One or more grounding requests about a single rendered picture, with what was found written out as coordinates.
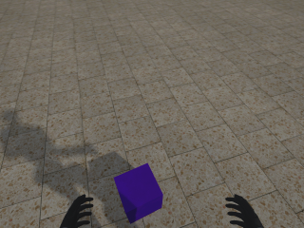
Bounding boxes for carton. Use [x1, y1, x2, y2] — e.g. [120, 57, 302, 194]
[114, 163, 163, 224]

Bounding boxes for left robot hand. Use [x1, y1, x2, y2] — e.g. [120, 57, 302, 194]
[60, 194, 94, 228]

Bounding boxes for right robot hand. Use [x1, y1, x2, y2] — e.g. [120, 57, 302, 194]
[225, 194, 264, 228]

